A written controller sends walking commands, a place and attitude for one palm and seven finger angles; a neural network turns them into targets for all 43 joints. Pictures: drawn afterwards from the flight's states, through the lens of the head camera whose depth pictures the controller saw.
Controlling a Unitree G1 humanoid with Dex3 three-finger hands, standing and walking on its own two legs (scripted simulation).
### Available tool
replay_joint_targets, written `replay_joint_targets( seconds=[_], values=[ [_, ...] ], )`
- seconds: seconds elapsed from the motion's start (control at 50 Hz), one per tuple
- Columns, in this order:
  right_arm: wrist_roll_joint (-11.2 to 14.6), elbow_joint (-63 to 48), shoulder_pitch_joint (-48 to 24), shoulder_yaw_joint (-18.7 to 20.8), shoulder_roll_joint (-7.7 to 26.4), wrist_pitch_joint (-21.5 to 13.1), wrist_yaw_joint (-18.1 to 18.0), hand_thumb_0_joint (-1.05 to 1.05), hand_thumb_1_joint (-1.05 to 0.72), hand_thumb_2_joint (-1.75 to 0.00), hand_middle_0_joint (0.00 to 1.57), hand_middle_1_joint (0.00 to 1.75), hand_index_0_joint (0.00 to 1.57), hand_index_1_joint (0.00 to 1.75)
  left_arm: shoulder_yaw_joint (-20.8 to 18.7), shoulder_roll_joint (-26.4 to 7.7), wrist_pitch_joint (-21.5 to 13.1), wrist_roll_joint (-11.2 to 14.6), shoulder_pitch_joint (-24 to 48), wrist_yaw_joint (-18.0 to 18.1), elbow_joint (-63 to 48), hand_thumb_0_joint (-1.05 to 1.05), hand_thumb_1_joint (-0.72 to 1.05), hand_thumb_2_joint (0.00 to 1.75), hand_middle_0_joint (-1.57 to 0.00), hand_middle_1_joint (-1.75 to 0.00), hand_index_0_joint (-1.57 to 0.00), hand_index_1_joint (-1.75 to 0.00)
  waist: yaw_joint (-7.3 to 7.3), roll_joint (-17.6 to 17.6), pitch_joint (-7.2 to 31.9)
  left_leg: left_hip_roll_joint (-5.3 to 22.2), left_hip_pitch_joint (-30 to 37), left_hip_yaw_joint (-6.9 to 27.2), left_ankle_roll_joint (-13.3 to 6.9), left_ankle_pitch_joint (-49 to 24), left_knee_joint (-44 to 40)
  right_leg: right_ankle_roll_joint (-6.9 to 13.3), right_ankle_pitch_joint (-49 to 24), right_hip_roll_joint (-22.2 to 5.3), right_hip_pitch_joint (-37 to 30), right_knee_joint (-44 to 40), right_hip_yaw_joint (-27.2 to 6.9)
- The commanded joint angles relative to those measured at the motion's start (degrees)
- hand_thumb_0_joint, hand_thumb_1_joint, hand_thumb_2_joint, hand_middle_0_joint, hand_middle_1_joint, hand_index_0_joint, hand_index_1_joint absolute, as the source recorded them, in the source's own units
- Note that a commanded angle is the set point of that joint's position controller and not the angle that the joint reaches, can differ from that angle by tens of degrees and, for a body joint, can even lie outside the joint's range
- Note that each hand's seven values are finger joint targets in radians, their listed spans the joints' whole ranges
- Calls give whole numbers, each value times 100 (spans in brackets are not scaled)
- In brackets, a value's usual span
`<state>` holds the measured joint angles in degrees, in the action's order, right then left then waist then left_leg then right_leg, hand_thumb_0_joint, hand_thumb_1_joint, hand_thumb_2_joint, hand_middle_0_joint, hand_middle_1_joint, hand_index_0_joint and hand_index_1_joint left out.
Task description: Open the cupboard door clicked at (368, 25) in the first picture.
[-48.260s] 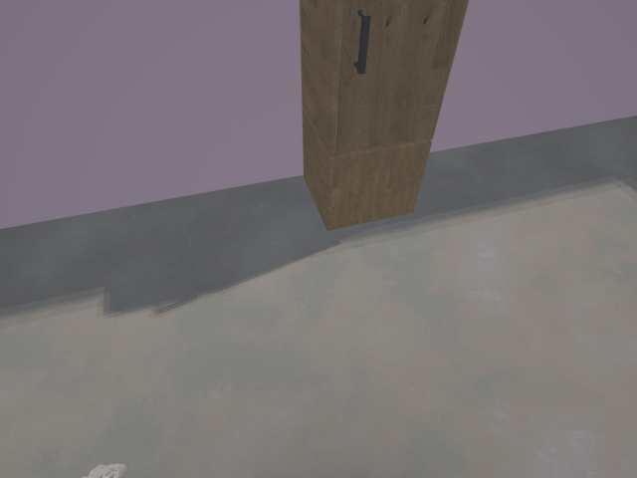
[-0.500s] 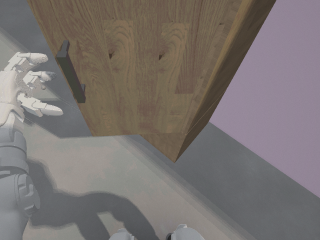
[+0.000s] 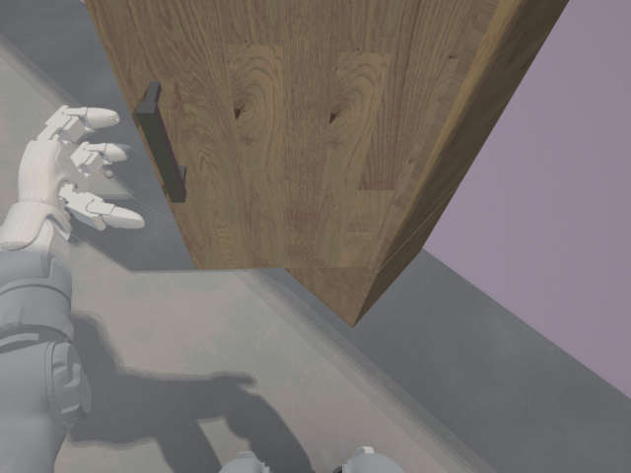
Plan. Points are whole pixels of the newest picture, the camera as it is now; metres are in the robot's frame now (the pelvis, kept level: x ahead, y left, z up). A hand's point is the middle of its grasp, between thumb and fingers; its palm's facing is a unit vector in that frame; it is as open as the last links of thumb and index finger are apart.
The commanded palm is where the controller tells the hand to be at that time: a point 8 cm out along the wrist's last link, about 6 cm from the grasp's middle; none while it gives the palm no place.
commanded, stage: slide the fingers in behind the handle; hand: left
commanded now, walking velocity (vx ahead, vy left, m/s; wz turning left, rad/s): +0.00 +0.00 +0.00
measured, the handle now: (167, 147) +0.51 +0.19 +0.09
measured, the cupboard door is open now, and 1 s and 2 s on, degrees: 45 44 45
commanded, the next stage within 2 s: close the thumb around the handle in 1.68 s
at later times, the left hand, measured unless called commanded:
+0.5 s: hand (128, 170) +0.46 +0.23 +0.10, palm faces +0.04 -1.00 +0.02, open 14.1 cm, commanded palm +0.43 +0.26 +0.10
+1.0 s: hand (164, 169) +0.47 +0.19 +0.09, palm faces +0.02 -1.00 +0.00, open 14.0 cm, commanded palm +0.44 +0.23 +0.10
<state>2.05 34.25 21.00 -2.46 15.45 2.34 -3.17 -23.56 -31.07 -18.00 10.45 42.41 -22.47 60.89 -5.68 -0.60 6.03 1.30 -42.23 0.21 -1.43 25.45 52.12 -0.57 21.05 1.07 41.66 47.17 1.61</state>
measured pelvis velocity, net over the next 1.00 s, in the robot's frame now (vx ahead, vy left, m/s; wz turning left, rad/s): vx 0.00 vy -0.01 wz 0.00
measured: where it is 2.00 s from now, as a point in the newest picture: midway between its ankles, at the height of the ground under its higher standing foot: outside the picture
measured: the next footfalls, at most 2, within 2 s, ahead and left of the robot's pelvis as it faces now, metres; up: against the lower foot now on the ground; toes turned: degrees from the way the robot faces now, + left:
none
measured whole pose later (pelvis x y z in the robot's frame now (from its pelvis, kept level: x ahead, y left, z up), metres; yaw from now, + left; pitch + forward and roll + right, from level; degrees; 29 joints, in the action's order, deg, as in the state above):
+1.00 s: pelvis +0.00 -0.01 +0.00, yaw +0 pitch +16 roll -2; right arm 1.5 34.9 21.0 -1.6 14.7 1.8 -1.7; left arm -18.6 -23.7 -19.3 8.6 43.1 -13.4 58.1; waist -6.0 -1.1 6.1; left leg 1.3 -42.1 0.2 -0.9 25.6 52.2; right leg -0.1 21.7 1.1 42.0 48.2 1.6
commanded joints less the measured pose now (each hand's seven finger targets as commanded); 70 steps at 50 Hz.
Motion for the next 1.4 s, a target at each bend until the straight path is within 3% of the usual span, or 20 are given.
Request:
replay_joint_targets(
  seconds=[0.0,0.06,0.1,0.32,0.34,0.36,0.42,0.48,0.62,0.64,0.68,0.74,0.86,0.94,0.98,1.02,1.16,1.26,1.3,1.38],
  values=[
    [-36,-384,644,382,1033,-150,-100,0,-90,-90,20,30,20,30,-215,-1632,-414,47,2642,-30,-1136,0,-50,30,-30,-120,-30,-120,-119,-665,2007,-11,1356,193,39,-1931,-671,210,-1438,118,-792,-371,16],
    [-49,-335,694,397,1037,-171,-101,0,-90,-90,20,30,20,30,-227,-1636,-487,76,2756,-21,-1244,0,-50,30,-30,-120,-30,-120,-138,-681,2309,-2,1580,230,49,-2133,-615,202,-1524,133,-795,-349,11],
    [-46,-336,691,400,1007,-184,-80,0,-90,-90,20,30,20,30,-111,-1400,-442,116,2543,-43,-1169,0,-50,30,-30,-120,-30,-120,-112,-740,2286,-12,1554,176,48,-2172,-613,196,-1585,131,-827,-371,14],
    [-61,-398,774,442,985,-151,-12,0,-90,-90,20,30,20,30,-46,-1197,-406,88,2393,245,-1489,0,-50,30,-30,-120,-30,-120,-104,-553,2261,-8,1543,160,23,-2351,-635,204,-1768,161,-976,-368,41],
    [-57,-396,770,454,997,-143,-4,0,-90,-90,20,30,20,30,-134,-1309,-409,41,2267,253,-1513,0,-50,30,-30,-120,-30,-120,-24,-624,2366,5,1573,153,46,-2384,-647,198,-1789,156,-997,-347,34],
    [-46,-407,724,429,960,-145,6,0,-90,-90,20,30,20,30,120,-998,-386,56,2326,243,-1484,0,-50,30,-30,-120,-30,-120,-110,-689,2226,-8,1568,140,42,-2269,-666,194,-1709,154,-901,-381,39],
    [-46,-347,742,434,969,-147,-21,0,-90,-90,20,30,20,30,167,-978,-390,63,2587,275,-1454,0,-50,30,-30,-120,-30,-120,-197,-538,2055,-7,1475,160,13,-2123,-662,202,-1627,151,-855,-395,50],
    [-58,-317,730,438,963,-162,-7,0,-90,-90,20,30,20,30,139,-981,-411,9,2555,333,-1438,0,-50,30,-30,-120,-30,-120,-134,-666,2132,-4,1582,186,46,-2129,-678,207,-1576,137,-800,-394,49],
    [-65,-283,710,446,917,-212,31,0,-90,-90,20,30,20,30,673,-300,-453,30,2797,403,-1571,0,-50,30,-30,-120,-30,-120,-252,-792,2201,-4,1936,281,74,-2427,-600,230,-1592,151,-520,-341,107],
    [-70,-235,699,466,933,-206,36,0,-90,-90,20,30,20,30,606,-397,-464,0,2848,435,-1634,0,-50,30,-30,-120,-30,-120,-238,-785,2297,16,2015,291,93,-2459,-581,215,-1609,145,-489,-345,98],
    [-58,-191,680,451,923,-203,39,0,-90,-90,20,30,20,30,777,-171,-406,9,2901,475,-1410,0,-50,30,-30,-120,-30,-120,-306,-596,2037,20,1867,322,100,-2245,-614,213,-1463,142,-385,-361,139],
    [-71,-224,662,445,934,-216,31,0,-90,-90,20,30,20,30,383,-525,-417,30,2923,644,-1492,0,-50,30,-30,-120,-30,-120,-144,-678,2347,-20,1877,295,100,-2339,-610,224,-1580,130,-624,-313,100],
    [-104,-330,643,420,866,-193,89,0,-90,-90,20,30,20,30,224,-683,-534,-192,2651,916,-1434,0,-50,30,-30,-120,-30,-120,-68,-394,2285,-66,1411,139,34,-2272,-588,185,-1890,118,-1068,-270,16],
    [-77,-379,624,442,857,-177,91,0,-90,-90,20,30,20,30,360,-469,-569,-123,2595,860,-1629,0,-50,30,-30,-120,-30,-120,-71,-490,2457,-44,1641,141,59,-2448,-593,198,-1993,132,-1085,-273,29],
    [-63,-350,580,430,832,-182,95,0,-90,-90,20,30,20,30,572,-141,-479,-40,2651,855,-1462,0,-50,30,-30,-120,-30,-120,-148,-503,2124,-50,1546,117,61,-2144,-629,186,-1769,131,-906,-355,53],
    [-70,-333,638,431,876,-181,61,0,-90,-90,20,30,20,30,300,-429,-449,-26,2610,925,-1293,0,-50,30,-30,-120,-30,-120,-112,-217,2010,-71,1298,116,20,-1943,-655,191,-1691,134,-1045,-380,35],
    [-105,-323,668,467,799,-217,120,0,-90,-90,20,30,20,30,557,-77,-592,-180,2613,1128,-1578,0,-50,30,-30,-120,-30,-120,-98,-350,2404,-82,1529,87,38,-2253,-620,173,-1971,121,-1147,-319,3],
    [-87,-342,622,476,793,-208,143,0,-90,-90,20,30,20,30,495,-38,-535,-139,2343,1234,-1594,0,-50,30,-30,-120,-30,-120,-22,-259,2259,-100,1375,22,25,-2131,-672,172,-2010,121,-1285,-371,-11],
    [-82,-323,622,470,813,-202,136,0,-90,-90,20,30,20,30,515,-150,-554,-207,2562,1260,-1611,0,-50,30,-30,-120,-30,-120,-101,-102,2088,-105,1208,23,4,-1871,-714,162,-1878,109,-1315,-415,-41],
    [-73,-318,596,477,796,-215,123,0,-90,-90,20,30,20,30,573,-61,-598,-220,2473,1236,-1524,0,-50,30,-30,-120,-30,-120,-85,-255,2120,-111,1337,11,12,-1869,-709,179,-1845,105,-1252,-430,-50]
  ],
)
